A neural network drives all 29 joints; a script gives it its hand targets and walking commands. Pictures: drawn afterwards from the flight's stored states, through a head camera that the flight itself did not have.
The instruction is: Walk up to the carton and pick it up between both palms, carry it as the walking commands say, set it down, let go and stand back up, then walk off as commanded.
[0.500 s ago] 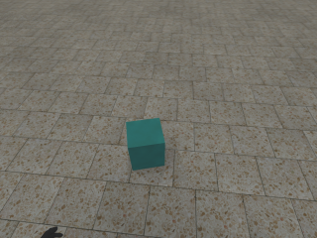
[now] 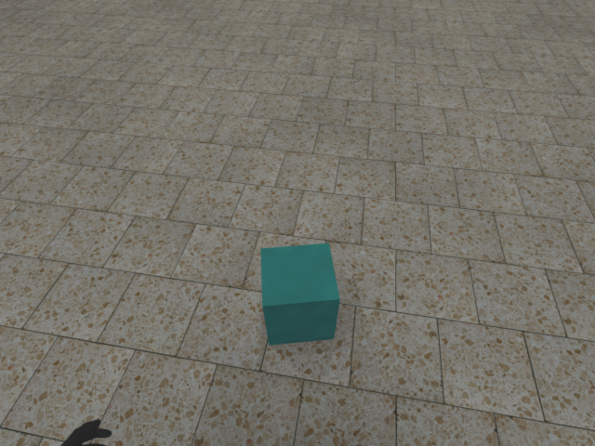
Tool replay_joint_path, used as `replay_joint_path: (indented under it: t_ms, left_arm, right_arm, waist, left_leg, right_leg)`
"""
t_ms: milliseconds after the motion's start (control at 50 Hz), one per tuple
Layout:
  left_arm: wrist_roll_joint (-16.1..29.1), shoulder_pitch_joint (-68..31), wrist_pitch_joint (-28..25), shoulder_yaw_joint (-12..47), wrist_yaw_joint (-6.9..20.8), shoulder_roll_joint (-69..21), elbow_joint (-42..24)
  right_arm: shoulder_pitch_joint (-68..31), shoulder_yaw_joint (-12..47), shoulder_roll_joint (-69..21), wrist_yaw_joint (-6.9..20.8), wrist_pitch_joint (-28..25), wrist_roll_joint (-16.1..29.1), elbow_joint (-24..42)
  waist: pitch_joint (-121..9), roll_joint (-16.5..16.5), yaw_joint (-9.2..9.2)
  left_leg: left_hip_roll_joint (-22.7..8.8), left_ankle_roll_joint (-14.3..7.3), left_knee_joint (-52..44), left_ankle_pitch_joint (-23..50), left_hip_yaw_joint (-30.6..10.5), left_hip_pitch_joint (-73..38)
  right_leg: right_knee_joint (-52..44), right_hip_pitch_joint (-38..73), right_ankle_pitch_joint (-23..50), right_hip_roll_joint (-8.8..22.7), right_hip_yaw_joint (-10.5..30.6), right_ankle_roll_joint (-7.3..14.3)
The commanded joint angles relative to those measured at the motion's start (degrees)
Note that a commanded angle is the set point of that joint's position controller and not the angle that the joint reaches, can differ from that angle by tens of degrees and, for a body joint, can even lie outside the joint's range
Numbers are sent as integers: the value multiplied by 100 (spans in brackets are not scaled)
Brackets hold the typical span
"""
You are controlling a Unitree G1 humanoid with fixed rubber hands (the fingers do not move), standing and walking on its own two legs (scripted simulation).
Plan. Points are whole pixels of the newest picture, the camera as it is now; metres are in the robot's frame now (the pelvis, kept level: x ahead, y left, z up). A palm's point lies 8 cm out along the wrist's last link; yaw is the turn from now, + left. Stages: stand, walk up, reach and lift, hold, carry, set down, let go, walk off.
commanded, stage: walk up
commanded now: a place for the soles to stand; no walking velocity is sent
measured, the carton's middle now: (298, 295) +0.70 +0.02 -0.63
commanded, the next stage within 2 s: none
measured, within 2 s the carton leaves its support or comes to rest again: neither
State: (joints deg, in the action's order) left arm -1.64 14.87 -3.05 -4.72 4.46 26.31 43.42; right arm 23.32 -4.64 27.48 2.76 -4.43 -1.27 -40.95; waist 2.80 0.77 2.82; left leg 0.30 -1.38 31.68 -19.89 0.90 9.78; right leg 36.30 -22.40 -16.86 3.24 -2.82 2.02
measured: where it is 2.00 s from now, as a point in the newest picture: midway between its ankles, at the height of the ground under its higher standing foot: outside the picture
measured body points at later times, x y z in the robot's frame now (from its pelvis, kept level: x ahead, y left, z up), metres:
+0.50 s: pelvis +0.15 +0.01 -0.01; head +0.16 +0.04 +0.44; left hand +0.21 +0.34 -0.12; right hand +0.28 -0.32 -0.07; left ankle +0.19 +0.12 -0.73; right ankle +0.16 -0.13 -0.70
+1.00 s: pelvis +0.18 -0.01 +0.00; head +0.19 -0.01 +0.45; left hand +0.32 +0.31 -0.09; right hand +0.33 -0.33 -0.10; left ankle +0.19 +0.12 -0.73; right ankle +0.21 -0.14 -0.73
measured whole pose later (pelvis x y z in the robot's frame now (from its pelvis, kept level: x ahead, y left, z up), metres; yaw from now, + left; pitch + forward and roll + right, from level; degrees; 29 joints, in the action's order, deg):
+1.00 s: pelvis +0.18 -0.01 +0.00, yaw +2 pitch -2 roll +0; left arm 0.6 4.2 -1.2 -0.3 0.4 23.6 53.4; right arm 5.5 -0.1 24.5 0.0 -2.1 0.1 -54.8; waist 2.9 0.2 0.4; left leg -2.4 1.1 31.5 -16.3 2.7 13.0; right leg 32.5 -14.5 -16.0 2.4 -1.2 -0.8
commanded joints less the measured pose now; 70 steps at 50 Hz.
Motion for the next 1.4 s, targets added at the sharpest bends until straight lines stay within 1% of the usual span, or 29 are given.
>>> replay_joint_path:
  t_ms: [0,20,40,60,80,140,220,280,300,320,340,360,440,500,560,580,600,620,700,800,1120,1140,1180,1240,1300,1320,1340,1360,1380]
  left_arm:
    - [-13,517,-163,-314,-82,996,-284]
    - [-59,961,-220,-391,-160,1310,-269]
    - [4,1270,-258,-482,-193,1806,-340]
    - [88,1123,-240,-478,-194,1706,-439]
    - [146,919,-228,-439,-217,1494,-569]
    - [82,413,-204,-348,-260,1286,-681]
    - [64,551,-205,-319,-163,1326,-816]
    - [139,358,-79,-179,-180,1059,-849]
    - [160,365,-42,-76,-215,784,-848]
    - [167,337,-19,38,-255,414,-935]
    - [143,649,61,37,-326,475,-942]
    - [119,702,140,-81,-407,975,-771]
    - [127,984,131,-138,-380,869,-380]
    - [153,962,133,-130,-347,655,-281]
    - [19,778,84,-152,-429,781,-231]
    - [-19,611,39,-152,-452,973,-268]
    - [46,100,-1,-174,-431,1270,-332]
    - [96,-43,11,-127,-411,1216,-261]
    - [166,-313,113,44,-408,819,7]
    - [223,-665,115,122,-427,840,322]
    - [204,-1394,137,292,-410,661,1358]
    - [97,-1219,138,155,-300,846,1180]
    - [50,-1351,187,82,-208,851,1073]
    - [-26,-1359,184,91,-155,673,888]
    - [-6,-767,90,21,-144,704,1000]
    - [-28,-573,53,-11,-164,822,1044]
    - [-41,-341,8,-86,-183,1166,1034]
    - [34,-57,5,-192,-199,1536,1007]
    - [66,138,-1,-215,-233,1567,961]
  right_arm:
    - [-202,-191,1002,-55,-52,2,451]
    - [-213,-98,749,-73,-72,39,555]
    - [-141,-59,650,-100,-96,76,613]
    - [-160,-102,987,-155,-45,55,446]
    - [-147,-117,1035,-136,-42,96,370]
    - [71,-110,949,-42,-36,129,125]
    - [-237,-104,708,41,-49,43,277]
    - [-34,-145,675,-93,-111,41,185]
    - [206,-192,794,-169,-138,35,133]
    - [502,-284,1144,-259,-176,-33,92]
    - [348,-400,1758,-312,-181,-11,288]
    - [106,-384,1619,-298,-158,64,318]
    - [-399,-195,1161,-328,-89,83,345]
    - [-750,-103,1065,-299,-43,40,410]
    - [-987,17,865,-295,76,113,433]
    - [-868,103,630,-293,106,119,438]
    - [-714,76,555,-311,138,187,315]
    - [-810,56,678,-339,176,179,152]
    - [-1096,42,1095,-327,52,83,-242]
    - [-1453,182,794,-334,119,154,-657]
    - [-2200,286,629,-258,199,128,-1704]
    - [-1788,159,916,-238,124,108,-1668]
    - [-1526,65,1073,-226,96,15,-1637]
    - [-1387,-105,1388,-253,86,-23,-1471]
    - [-1765,-43,1188,-203,122,-18,-1151]
    - [-1862,45,923,-182,150,13,-1054]
    - [-1877,117,644,-174,157,65,-935]
    - [-1752,140,578,-199,170,75,-888]
    - [-1725,113,726,-230,179,36,-882]
  waist:
    - [-115,-279,-563]
    - [-333,684,-847]
    - [-335,1485,-893]
    - [-88,529,-729]
    - [-21,224,-637]
    - [134,867,-386]
    - [12,1037,-450]
    - [-179,591,-157]
    - [-338,293,18]
    - [-458,-638,160]
    - [-412,-1347,49]
    - [-311,-576,0]
    - [-126,-937,-256]
    - [-271,-1167,-358]
    - [-381,-701,-525]
    - [-427,-60,-416]
    - [-459,359,-122]
    - [-313,235,-123]
    - [-329,-39,-379]
    - [-481,63,-289]
    - [-500,-26,-294]
    - [-970,133,-217]
    - [-248,-150,-88]
    - [363,-920,-73]
    - [0,-706,-436]
    - [-23,-220,-555]
    - [23,759,-592]
    - [193,1173,-682]
    - [280,715,-721]
  left_leg:
    - [-875,-652,-95,354,-830,1566]
    - [-361,-368,1383,580,-354,2297]
    - [317,-111,2816,-976,7,3295]
    - [39,-139,3415,-954,-760,3289]
    - [-63,-101,3479,-654,-830,3107]
    - [-430,109,2260,-533,-201,2389]
    - [-303,24,1025,36,228,1430]
    - [143,-35,73,952,542,-105]
    - [58,-105,-173,814,282,-741]
    - [-1090,-353,-792,175,-1341,-1096]
    - [-2497,-1168,-1488,-174,-3499,-688]
    - [-2579,-1475,-1327,86,-3442,-403]
    - [-1609,-1162,-684,2447,-1290,384]
    - [-1389,-1065,-244,3166,-726,1050]
    - [-1093,-454,385,1431,-595,1683]
    - [-825,-212,808,708,-399,1835]
    - [-238,25,1210,-430,3,1206]
    - [-233,4,1120,-757,-70,692]
    - [-1048,-356,-104,1029,-1056,914]
    - [-625,-111,101,1448,-392,534]
    - [-780,-2,-1213,1531,-297,-171]
    - [-635,-207,-976,-13,-150,-398]
    - [-919,-437,-1291,-1421,-734,-297]
    - [-1951,-976,-1964,-1564,-1756,-289]
    - [-1618,-796,-1291,-512,-960,456]
    - [-1063,-465,-660,-379,-373,842]
    - [-307,-105,634,-413,344,1725]
    - [55,-2,1260,-1066,409,2683]
    - [-98,-40,1830,-1149,-240,2674]
  right_leg:
    - [-615,1913,9,-280,-45,116]
    - [-1357,2634,-942,572,1266,419]
    - [-2228,2748,-1904,2125,3777,1166]
    - [-2115,2249,-1753,2267,3742,1475]
    - [-2000,1972,-1085,2072,3152,1560]
    - [-1962,1246,313,1348,1473,1270]
    - [-1765,714,598,1133,931,1142]
    - [-763,-189,500,821,448,732]
    - [-235,-537,165,681,313,537]
    - [1107,-1039,-533,197,-59,254]
    - [1833,-1548,-1872,-212,48,21]
    - [2419,-1288,-1770,6,707,-33]
    - [1853,-590,-1099,156,459,-65]
    - [927,408,-722,-55,58,-24]
    - [-302,1350,506,-91,247,159]
    - [-743,1304,976,593,1106,287]
    - [-1038,315,738,1372,2221,762]
    - [-971,-197,430,1250,1935,882]
    - [67,480,790,99,619,98]
    - [-499,757,1377,478,934,271]
    - [-1681,1282,1272,457,746,9]
    - [-1399,1390,-552,185,567,170]
    - [-1028,176,-1754,108,628,230]
    - [124,-686,-856,-4,259,44]
    - [-728,671,-597,-46,233,82]
    - [-1430,1116,-914,44,589,183]
    - [-2224,1732,-1451,834,2073,502]
    - [-2510,2233,-1393,1584,3077,1052]
    - [-2338,2137,-376,1800,3020,1353]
